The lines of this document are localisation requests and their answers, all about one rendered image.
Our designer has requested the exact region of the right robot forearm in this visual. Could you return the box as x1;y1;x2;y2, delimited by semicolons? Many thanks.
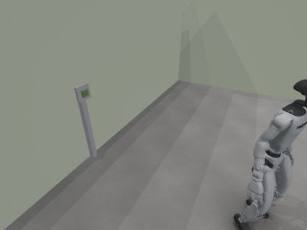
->
252;142;266;182

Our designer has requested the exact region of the right robot upper arm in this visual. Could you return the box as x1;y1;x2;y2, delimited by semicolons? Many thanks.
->
255;113;293;151

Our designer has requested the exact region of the right robot shin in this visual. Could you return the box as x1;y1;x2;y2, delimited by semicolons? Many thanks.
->
238;202;264;223

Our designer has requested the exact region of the right robot hand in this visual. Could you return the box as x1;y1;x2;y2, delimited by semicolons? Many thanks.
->
248;179;264;206

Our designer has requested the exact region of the button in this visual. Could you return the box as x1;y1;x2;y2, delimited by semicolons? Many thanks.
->
81;88;89;98

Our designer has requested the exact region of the humanoid robot torso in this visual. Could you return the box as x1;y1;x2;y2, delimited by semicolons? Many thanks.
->
264;106;307;169

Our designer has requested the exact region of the left robot hand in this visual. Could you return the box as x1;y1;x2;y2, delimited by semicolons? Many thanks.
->
282;150;295;167

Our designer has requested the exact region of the left robot forearm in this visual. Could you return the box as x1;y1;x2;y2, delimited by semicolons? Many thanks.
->
285;144;293;152

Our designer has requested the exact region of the panel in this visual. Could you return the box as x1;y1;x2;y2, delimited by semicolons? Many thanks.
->
74;82;98;158

